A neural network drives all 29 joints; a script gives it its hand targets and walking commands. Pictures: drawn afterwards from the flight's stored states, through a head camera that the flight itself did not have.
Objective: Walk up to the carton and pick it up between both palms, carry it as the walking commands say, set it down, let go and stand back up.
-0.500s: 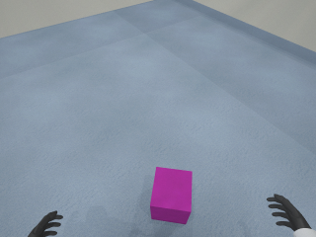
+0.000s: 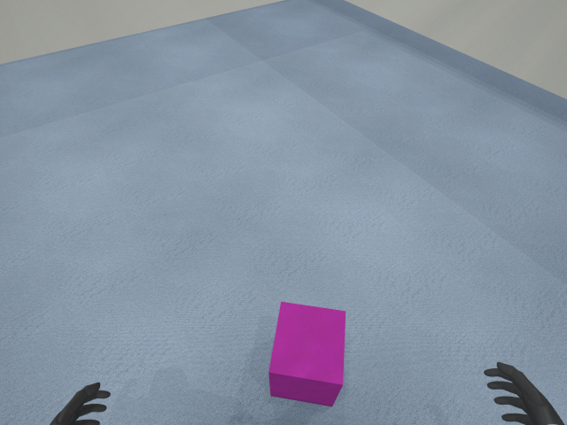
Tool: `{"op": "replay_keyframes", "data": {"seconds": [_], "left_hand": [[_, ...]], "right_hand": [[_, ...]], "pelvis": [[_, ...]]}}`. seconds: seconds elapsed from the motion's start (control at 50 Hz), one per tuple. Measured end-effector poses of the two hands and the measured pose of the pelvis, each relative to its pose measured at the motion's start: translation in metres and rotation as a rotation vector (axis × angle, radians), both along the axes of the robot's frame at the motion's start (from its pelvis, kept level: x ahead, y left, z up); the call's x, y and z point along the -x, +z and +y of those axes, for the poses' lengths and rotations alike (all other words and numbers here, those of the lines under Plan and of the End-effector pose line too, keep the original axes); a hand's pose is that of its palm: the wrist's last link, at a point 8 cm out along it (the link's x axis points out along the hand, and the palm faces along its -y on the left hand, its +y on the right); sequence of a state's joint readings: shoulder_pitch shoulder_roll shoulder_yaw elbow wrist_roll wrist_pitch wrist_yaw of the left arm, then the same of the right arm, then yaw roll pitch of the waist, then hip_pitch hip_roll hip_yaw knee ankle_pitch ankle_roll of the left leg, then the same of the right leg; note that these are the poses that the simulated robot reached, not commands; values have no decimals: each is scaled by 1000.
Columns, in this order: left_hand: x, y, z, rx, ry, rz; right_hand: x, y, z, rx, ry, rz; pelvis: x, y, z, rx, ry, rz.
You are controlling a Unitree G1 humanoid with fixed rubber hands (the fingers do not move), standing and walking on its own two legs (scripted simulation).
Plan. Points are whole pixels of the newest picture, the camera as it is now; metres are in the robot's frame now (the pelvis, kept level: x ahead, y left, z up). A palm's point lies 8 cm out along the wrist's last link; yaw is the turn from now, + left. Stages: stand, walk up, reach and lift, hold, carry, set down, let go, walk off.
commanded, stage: walk up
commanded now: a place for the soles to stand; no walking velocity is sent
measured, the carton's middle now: (306, 354) +0.44 -0.05 -0.64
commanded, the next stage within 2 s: reach and lift in 0.30 s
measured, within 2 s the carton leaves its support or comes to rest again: neither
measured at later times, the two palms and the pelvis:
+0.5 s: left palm (112, 408) +0.17 +0.27 -0.08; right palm out of the picture +0.15 -0.28 -0.09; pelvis -0.01 -0.01 -0.01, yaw -9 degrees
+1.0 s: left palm (171, 359) +0.26 +0.22 -0.14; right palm (454, 365) +0.25 -0.26 -0.13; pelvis -0.04 -0.02 -0.06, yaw -10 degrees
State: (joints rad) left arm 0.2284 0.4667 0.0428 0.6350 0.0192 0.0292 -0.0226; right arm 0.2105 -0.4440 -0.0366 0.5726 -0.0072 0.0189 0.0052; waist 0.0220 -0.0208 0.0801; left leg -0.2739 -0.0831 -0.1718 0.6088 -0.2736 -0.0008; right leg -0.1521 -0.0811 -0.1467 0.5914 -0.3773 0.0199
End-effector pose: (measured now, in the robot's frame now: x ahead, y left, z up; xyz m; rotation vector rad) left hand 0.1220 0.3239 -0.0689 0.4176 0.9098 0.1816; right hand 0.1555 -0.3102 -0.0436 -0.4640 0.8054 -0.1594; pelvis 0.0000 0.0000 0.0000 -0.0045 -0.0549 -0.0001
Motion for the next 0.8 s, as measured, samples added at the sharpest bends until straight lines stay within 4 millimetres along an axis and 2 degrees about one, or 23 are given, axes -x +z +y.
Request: {"op": "replay_keyframes", "data": {"seconds": [0.3,0.34,0.4,0.46,0.56,0.66,0.8], "left_hand": [[3,1,0,-11,12,5],[0,1,-1,2,42,9],[-20,1,-17,55,50,-1],[-38,-3,-40,91,11,3],[-56,-21,-68,134,-11,38],[-73,-42,-85,171,-19,39],[-95,-61,-96,213,-42,-1]], "right_hand": [[-6,-3,-2,-1,9,-2],[-6,-8,0,-17,-25,22],[-7,-19,16,-112,-77,45],[1,-33,28,-171,-98,65],[8,-56,37,-207,-95,96],[-13,-72,33,-193,-94,75],[-57,-79,32,-191,-117,-8]], "pelvis": [[-1,-2,-3,-5,8,-5],[0,-2,-3,-4,-40,3],[4,-3,-4,-5,-112,11],[8,-3,-8,-4,-148,29],[12,-13,-15,-24,-182,83],[16,-28,-21,-43,-188,156],[23,-46,-26,-49,-177,255]]}}
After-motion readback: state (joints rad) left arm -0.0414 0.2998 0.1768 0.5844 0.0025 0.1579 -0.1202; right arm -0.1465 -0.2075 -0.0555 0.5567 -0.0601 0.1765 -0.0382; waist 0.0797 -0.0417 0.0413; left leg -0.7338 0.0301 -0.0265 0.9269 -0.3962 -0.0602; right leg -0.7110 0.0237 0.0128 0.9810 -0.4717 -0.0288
